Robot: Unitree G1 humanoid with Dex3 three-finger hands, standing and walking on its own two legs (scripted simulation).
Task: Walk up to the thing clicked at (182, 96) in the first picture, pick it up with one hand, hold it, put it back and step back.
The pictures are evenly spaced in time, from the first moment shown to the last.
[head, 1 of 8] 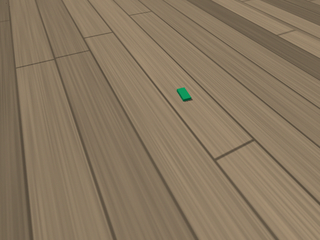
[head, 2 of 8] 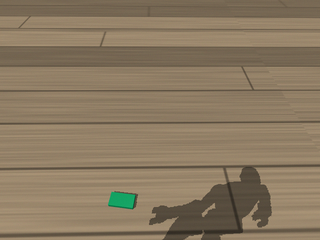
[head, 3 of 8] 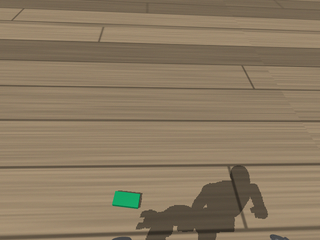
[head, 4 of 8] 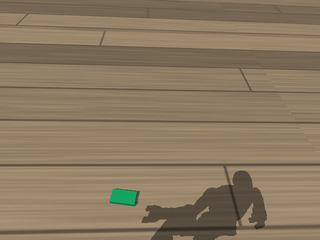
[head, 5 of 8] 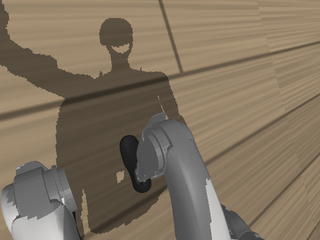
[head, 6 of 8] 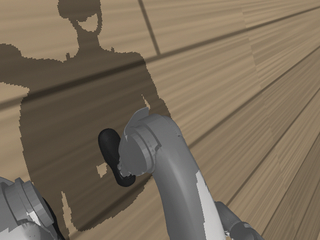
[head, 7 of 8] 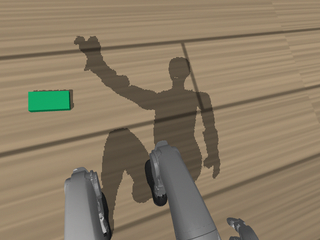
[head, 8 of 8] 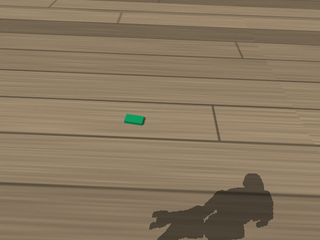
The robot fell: no
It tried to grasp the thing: no
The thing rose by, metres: 0.00
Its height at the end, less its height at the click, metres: +0.00
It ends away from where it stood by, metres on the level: 0.00
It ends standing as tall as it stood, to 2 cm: yes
